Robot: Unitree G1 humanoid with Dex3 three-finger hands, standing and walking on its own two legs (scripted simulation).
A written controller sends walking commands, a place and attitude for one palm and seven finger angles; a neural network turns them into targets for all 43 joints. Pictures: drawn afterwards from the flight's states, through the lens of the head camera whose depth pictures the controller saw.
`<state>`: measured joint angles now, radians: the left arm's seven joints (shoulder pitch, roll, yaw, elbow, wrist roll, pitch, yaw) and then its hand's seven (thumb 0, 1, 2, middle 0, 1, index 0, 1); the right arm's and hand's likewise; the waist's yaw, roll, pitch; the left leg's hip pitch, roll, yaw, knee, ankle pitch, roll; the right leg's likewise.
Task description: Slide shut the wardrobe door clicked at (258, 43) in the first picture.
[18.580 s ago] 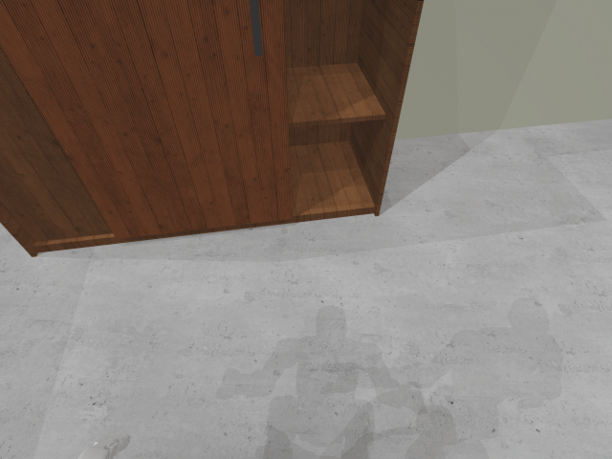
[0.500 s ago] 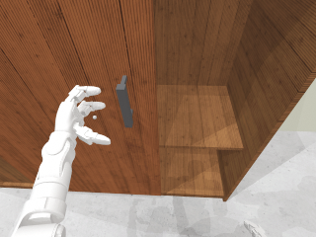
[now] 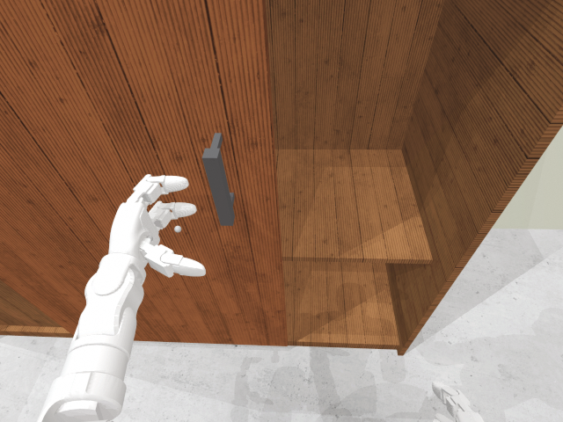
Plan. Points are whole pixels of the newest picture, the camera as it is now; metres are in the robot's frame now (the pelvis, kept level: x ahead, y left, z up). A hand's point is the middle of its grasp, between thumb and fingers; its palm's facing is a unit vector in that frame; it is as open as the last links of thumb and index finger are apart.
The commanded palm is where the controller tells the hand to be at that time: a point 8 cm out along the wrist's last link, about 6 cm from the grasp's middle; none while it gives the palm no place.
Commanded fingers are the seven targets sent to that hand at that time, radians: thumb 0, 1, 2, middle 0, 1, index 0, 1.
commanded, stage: move the hooked fingers beside the handle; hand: left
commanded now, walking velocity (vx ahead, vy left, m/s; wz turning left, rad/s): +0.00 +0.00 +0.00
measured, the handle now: (222, 181) +0.45 +0.11 +0.10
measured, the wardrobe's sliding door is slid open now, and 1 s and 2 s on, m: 0.38 0.38 0.38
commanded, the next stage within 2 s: feel for the door with the fingertips in 0.40 s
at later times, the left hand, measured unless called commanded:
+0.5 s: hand (165, 216) +0.36 +0.17 +0.13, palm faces +0.04 -1.00 -0.05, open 14.0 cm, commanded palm +0.33 +0.22 +0.11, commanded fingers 0.00 -0.50 0.30 -0.30 -1.20 -0.30 -1.20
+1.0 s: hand (189, 212) +0.37 +0.14 +0.12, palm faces +0.00 -1.00 -0.03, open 14.0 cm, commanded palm +0.34 +0.19 +0.11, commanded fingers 0.00 -0.50 0.30 -0.30 -1.20 -0.30 -1.20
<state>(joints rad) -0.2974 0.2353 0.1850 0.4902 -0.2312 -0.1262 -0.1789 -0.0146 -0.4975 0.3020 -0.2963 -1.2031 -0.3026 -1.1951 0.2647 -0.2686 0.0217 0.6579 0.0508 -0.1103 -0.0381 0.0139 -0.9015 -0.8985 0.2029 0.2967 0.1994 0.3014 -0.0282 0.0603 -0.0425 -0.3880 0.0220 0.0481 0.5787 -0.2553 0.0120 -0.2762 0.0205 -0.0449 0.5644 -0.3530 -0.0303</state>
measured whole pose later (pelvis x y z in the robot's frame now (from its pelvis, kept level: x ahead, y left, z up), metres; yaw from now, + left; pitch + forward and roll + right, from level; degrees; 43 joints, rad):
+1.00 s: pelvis -0.01 +0.00 +0.00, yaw +0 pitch +2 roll +0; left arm -0.38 0.23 0.14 0.48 -0.20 -0.11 -0.09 -0.02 -0.50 0.30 -0.30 -1.20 -0.31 -1.20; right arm 0.22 -0.25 0.04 0.69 0.05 -0.11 -0.04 0.01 -0.90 -0.90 0.20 0.30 0.20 0.30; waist -0.03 0.05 -0.03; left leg -0.36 0.03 0.04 0.56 -0.24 0.01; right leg -0.25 0.03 -0.05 0.55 -0.34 -0.04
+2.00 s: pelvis +0.00 +0.00 +0.00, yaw +0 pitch +3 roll +0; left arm -0.35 0.21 0.14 0.49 -0.20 -0.12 -0.10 -0.02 -0.50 0.30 -0.30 -1.20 -0.30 -1.20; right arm 0.25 -0.26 0.02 0.66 0.05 -0.09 -0.02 0.01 -0.90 -0.90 0.20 0.30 0.20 0.30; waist -0.02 0.05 -0.04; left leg -0.37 0.03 0.04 0.57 -0.26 0.01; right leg -0.26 0.03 -0.04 0.55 -0.35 -0.04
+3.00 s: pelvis +0.01 -0.01 +0.00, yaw -1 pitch +4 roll +0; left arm -0.38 0.13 0.07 0.47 -0.17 -0.11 -0.01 -0.02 -0.50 0.30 -0.30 -1.20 -0.30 -1.20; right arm 0.25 -0.24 0.01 0.67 0.04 -0.08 0.00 0.01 -0.90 -0.90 0.20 0.30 0.20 0.30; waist -0.03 0.05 -0.05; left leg -0.36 0.03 0.05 0.56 -0.26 0.00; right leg -0.26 0.03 -0.03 0.55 -0.36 -0.04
